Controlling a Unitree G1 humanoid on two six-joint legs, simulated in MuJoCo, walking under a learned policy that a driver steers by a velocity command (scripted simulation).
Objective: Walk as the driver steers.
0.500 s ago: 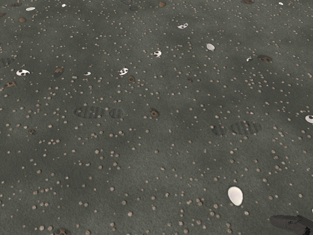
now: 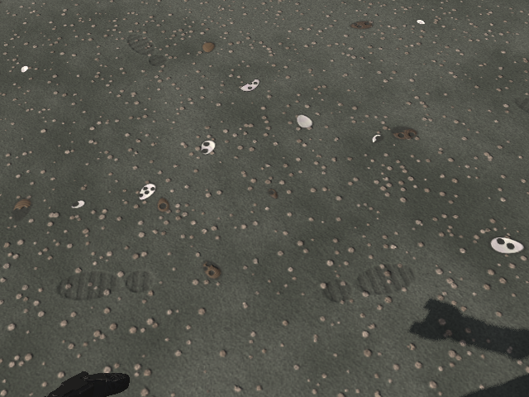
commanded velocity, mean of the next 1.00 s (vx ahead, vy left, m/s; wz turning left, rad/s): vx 0.50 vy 0.00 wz -0.23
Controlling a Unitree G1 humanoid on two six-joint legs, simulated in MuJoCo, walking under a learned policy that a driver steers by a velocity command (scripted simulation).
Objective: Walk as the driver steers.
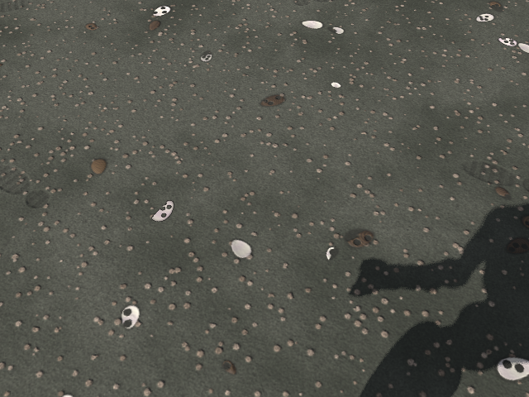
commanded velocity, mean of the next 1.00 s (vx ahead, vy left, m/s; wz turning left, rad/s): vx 0.10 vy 0.00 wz -0.21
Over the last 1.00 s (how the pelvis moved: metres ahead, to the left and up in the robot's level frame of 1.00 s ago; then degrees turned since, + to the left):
0.53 0.00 0.00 -16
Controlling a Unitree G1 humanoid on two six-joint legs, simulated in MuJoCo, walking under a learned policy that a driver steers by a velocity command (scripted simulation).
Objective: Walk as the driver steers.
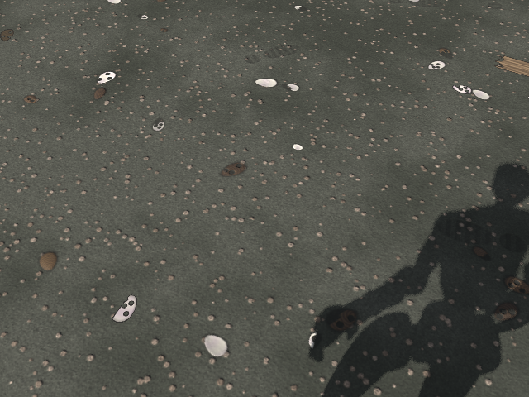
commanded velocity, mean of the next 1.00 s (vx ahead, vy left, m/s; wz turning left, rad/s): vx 0.00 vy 0.00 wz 0.00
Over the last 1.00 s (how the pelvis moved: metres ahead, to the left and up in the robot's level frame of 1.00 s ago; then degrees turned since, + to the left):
0.21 0.01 0.01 -11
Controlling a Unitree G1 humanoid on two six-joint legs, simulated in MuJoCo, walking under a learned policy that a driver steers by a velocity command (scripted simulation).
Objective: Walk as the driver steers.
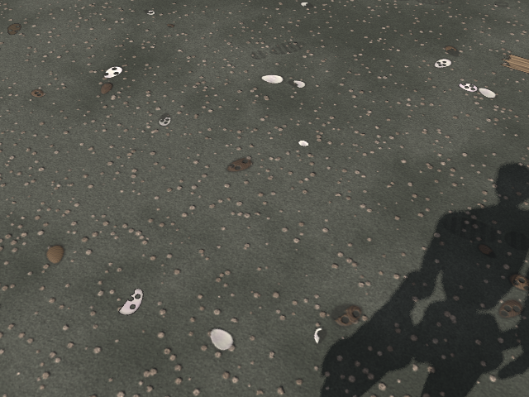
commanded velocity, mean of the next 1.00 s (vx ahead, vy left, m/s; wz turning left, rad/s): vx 0.23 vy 0.00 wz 0.00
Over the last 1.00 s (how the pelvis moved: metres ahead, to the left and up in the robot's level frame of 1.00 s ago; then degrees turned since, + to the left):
-0.01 0.01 0.00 1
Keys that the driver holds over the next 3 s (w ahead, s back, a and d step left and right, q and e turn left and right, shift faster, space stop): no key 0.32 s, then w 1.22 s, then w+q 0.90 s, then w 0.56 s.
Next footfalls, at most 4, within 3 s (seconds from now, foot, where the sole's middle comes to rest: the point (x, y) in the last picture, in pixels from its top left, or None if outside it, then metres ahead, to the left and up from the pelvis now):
1.00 left None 0.40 0.11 -0.77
1.52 right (327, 320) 0.71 -0.14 -0.77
2.10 left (237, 238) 0.99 0.11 -0.77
2.58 right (261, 161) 1.33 0.04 -0.77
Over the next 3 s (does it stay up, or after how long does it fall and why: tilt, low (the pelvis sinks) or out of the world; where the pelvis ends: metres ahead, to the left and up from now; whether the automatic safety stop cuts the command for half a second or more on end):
stays up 1.31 0.16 0.01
